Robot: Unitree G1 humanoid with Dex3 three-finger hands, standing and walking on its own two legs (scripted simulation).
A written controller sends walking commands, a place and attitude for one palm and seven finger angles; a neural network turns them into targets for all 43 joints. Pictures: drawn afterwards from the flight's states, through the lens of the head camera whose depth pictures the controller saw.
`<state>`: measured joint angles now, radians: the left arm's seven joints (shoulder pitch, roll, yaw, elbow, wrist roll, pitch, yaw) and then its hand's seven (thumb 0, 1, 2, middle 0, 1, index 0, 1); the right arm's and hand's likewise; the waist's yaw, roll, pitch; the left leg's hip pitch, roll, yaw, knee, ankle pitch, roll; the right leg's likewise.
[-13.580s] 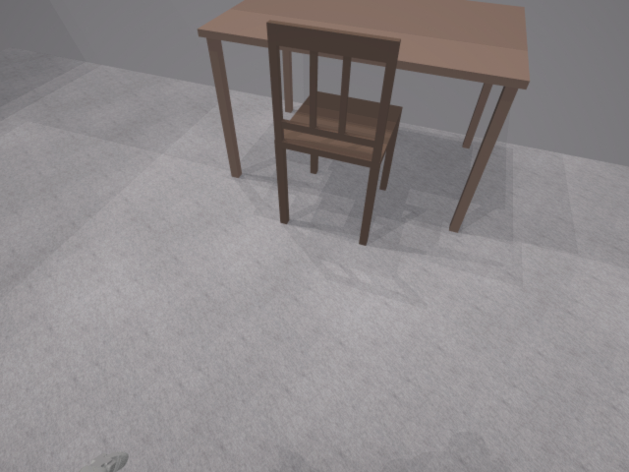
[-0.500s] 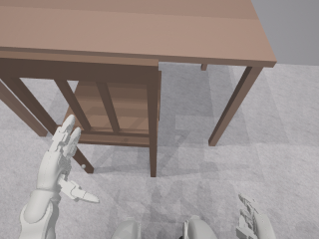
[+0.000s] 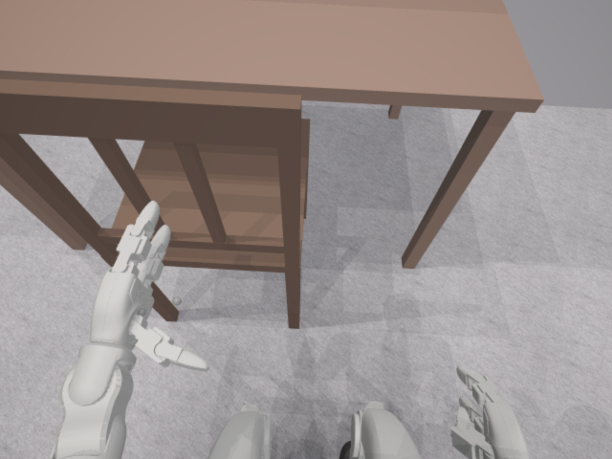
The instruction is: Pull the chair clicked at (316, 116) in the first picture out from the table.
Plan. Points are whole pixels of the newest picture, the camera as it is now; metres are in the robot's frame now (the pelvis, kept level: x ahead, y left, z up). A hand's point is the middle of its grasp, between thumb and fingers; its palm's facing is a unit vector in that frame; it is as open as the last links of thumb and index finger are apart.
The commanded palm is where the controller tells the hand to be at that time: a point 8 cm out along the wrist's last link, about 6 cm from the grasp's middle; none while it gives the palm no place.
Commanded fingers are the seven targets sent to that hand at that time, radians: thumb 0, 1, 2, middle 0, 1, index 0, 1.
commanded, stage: aim the fingers beside a spindle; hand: left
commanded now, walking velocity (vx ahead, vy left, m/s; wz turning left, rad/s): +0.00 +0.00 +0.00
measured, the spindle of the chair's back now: (136, 193) +0.49 +0.28 -0.02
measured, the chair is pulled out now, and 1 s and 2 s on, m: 0.00 0.00 0.00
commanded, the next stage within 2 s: none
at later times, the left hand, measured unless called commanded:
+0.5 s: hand (198, 284) +0.33 +0.15 +0.00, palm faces -0.05 -1.00 -0.05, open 16.9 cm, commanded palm +0.31 +0.21 +0.01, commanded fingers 0.00 -0.50 0.30 -0.06 -0.08 -0.06 -0.08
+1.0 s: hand (197, 285) +0.32 +0.15 +0.02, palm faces -0.08 -1.00 -0.04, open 16.9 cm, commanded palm +0.31 +0.21 +0.01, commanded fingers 0.00 -0.50 0.30 -0.06 -0.08 -0.06 -0.08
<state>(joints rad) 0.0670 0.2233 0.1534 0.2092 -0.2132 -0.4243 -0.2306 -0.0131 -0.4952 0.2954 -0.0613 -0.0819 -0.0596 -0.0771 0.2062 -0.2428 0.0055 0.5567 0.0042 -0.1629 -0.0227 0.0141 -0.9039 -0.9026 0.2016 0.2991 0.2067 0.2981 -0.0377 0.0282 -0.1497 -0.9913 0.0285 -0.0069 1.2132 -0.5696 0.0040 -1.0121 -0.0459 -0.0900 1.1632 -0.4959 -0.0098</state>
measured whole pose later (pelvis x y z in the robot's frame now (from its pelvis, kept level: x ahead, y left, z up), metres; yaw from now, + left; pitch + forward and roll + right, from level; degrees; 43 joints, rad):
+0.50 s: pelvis -0.01 -0.01 -0.02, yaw +0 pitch +22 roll -1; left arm -0.13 0.23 0.17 0.42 -0.18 -0.43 -0.19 -0.01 -0.50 0.30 -0.06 -0.08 -0.06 -0.08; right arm 0.21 -0.25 0.01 0.57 0.00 -0.10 -0.01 0.01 -0.90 -0.90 0.20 0.30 0.21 0.30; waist -0.05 0.03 -0.16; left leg -1.09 0.03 0.00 1.28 -0.58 0.00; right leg -1.12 -0.05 -0.08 1.24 -0.51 -0.02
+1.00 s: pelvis +0.00 +0.00 -0.01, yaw -1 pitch +22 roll -1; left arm -0.05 0.20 0.13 0.31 -0.18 -0.47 -0.18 -0.01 -0.50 0.30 -0.06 -0.08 -0.06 -0.08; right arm 0.22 -0.25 0.00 0.57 0.00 -0.09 -0.01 0.01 -0.91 -0.90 0.20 0.30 0.21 0.30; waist -0.05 0.03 -0.17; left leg -1.05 0.03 0.01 1.25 -0.58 0.01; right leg -1.08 -0.05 -0.07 1.20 -0.50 -0.01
